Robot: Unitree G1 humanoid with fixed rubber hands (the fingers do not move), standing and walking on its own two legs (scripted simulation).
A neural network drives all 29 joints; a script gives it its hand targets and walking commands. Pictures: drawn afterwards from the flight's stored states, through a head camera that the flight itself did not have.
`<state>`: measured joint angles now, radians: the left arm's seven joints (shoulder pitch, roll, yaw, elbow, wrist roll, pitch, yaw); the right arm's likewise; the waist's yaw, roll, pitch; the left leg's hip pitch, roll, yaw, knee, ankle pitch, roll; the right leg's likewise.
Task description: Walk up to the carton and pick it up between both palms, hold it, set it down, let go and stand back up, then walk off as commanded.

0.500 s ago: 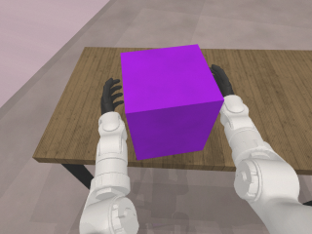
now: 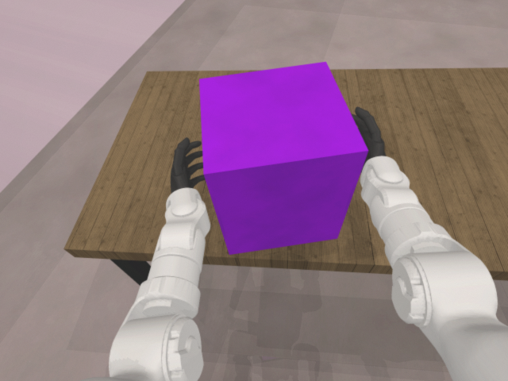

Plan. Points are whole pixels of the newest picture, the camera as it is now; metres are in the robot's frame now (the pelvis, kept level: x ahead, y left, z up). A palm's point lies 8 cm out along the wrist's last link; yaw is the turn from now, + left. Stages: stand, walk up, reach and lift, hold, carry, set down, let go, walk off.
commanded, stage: set down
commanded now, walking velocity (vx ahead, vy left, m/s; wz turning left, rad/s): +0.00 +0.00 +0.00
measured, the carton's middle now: (274, 165) +0.45 +0.06 +0.05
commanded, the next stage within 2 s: none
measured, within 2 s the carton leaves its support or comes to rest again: neither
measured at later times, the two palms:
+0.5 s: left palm (166, 205) +0.33 +0.22 +0.07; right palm (398, 164) +0.44 -0.13 +0.09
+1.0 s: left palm (164, 238) +0.28 +0.20 +0.06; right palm (443, 226) +0.37 -0.20 +0.05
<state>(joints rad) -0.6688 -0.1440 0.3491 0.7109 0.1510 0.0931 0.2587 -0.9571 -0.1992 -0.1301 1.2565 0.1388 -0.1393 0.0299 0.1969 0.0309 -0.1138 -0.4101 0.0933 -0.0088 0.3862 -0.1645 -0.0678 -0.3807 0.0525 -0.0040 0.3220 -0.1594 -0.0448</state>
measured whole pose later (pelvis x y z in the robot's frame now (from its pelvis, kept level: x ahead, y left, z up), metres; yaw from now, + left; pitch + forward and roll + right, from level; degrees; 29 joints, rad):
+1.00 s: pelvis -0.04 +0.00 +0.00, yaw -1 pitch +9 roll -1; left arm -0.35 -0.04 0.14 0.38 -0.03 0.16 0.26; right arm -0.67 -0.39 0.00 1.16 0.36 -0.19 0.21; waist 0.15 0.02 -0.12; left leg -0.41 0.11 -0.01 0.39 -0.14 -0.08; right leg -0.40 0.07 0.00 0.36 -0.12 -0.05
